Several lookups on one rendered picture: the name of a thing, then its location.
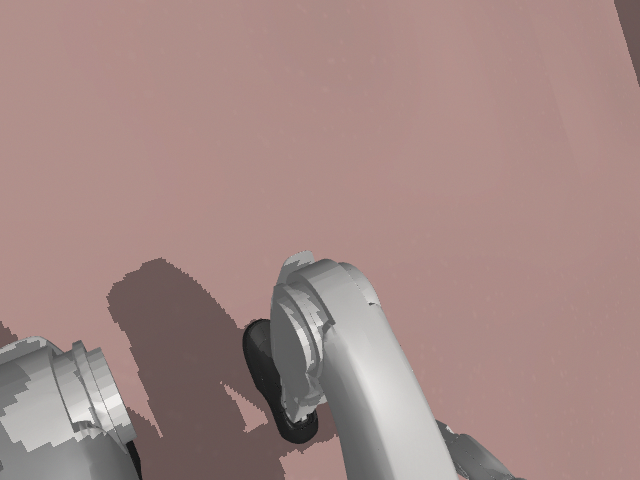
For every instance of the right robot hand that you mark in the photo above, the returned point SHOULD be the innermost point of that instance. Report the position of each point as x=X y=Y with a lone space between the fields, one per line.
x=471 y=460

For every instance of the left robot foot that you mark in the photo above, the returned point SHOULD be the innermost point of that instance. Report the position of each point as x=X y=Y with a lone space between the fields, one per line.
x=135 y=457

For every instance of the right robot foot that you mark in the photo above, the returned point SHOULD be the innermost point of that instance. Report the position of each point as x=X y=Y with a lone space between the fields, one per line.
x=257 y=351

